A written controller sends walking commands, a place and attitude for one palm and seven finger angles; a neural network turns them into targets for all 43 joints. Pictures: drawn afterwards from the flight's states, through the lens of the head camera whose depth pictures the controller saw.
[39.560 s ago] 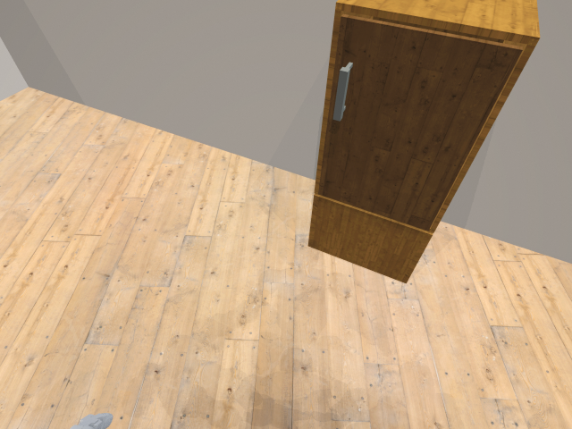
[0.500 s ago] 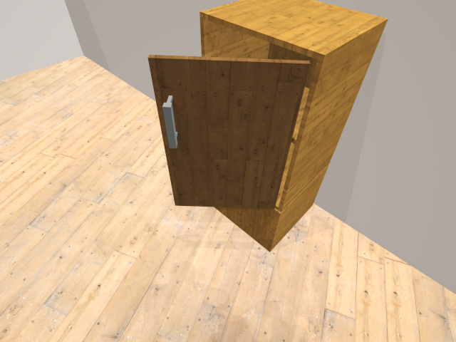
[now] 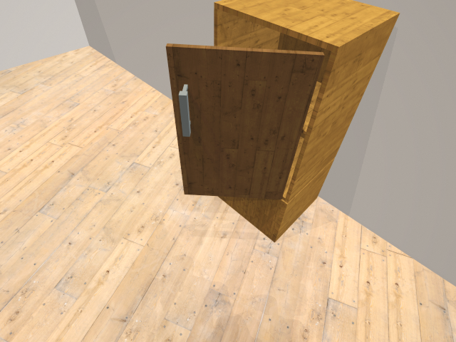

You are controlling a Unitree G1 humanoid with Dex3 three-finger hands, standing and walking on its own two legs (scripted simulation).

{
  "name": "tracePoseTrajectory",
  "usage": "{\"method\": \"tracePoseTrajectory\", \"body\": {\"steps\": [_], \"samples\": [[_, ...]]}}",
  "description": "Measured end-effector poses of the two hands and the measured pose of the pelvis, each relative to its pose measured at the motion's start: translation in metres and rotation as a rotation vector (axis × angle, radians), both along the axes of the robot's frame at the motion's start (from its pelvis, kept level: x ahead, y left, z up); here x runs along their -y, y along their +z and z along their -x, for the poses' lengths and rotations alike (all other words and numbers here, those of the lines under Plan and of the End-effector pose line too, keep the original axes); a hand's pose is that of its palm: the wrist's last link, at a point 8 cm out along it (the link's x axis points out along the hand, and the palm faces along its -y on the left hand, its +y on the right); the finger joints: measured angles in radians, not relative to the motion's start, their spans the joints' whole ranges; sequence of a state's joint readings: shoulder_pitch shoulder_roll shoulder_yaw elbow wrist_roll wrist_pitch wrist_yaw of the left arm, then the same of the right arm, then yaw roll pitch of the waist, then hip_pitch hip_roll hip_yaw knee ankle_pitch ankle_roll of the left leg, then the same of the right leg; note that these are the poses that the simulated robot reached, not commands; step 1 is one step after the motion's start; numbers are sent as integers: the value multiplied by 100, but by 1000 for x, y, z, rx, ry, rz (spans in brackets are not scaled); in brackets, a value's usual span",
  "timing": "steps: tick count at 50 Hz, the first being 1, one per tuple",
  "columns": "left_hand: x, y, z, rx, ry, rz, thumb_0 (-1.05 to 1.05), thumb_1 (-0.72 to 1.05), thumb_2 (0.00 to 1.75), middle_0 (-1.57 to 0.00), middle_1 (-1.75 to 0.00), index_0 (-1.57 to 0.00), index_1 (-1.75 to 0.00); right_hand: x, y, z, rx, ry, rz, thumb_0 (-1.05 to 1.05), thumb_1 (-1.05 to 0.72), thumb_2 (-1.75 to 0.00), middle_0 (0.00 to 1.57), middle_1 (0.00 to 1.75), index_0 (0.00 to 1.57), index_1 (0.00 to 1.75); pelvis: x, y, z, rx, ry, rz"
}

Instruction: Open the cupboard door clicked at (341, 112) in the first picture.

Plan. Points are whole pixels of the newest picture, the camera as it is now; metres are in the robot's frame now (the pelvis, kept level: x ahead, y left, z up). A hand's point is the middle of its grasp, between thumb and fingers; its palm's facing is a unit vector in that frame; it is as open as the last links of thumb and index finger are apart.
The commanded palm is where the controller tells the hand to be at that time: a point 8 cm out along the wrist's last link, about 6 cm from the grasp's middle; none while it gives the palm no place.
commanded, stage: come to a stop and stand still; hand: left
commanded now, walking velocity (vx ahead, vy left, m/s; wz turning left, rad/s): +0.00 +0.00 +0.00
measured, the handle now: (186, 110) +0.69 +0.18 +0.02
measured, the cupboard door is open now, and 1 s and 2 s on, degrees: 42 42 42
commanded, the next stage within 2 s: look again from close up in 0.10 s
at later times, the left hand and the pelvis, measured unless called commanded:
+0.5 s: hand out of the picture +0.01 +0.15 -0.17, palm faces +0.04 -0.98 -0.17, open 7.3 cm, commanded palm none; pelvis +0.03 -0.01 +0.01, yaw -1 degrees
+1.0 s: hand out of the picture +0.05 +0.15 -0.17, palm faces +0.03 -0.98 -0.18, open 7.4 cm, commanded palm none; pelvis +0.06 -0.02 +0.00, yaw -1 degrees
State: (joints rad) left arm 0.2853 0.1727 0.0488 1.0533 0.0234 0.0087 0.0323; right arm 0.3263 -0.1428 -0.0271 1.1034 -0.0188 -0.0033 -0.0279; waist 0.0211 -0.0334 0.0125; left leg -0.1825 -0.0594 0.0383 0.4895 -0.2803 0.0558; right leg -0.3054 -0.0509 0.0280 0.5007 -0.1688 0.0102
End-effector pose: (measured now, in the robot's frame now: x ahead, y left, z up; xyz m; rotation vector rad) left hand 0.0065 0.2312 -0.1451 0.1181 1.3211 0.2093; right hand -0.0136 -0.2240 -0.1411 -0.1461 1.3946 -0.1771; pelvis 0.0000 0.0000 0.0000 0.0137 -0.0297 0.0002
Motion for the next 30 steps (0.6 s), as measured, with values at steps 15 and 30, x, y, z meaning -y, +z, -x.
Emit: {"method": "tracePoseTrajectory", "body": {"steps": [15,30], "samples": [[13,8,-16,-47,-43,-2,0,93,90,-20,-30,-20,-30,-19,-2,8,-66,-45,-73,0,-91,-90,20,30,20,30,4,6,-14,-10,-4,3],[43,4,-4,-120,-26,49,1,92,90,-20,-30,-20,-30,9,0,-43,7,-12,-22,0,-91,-90,20,30,20,30,15,7,-32,-12,-10,12]]}}
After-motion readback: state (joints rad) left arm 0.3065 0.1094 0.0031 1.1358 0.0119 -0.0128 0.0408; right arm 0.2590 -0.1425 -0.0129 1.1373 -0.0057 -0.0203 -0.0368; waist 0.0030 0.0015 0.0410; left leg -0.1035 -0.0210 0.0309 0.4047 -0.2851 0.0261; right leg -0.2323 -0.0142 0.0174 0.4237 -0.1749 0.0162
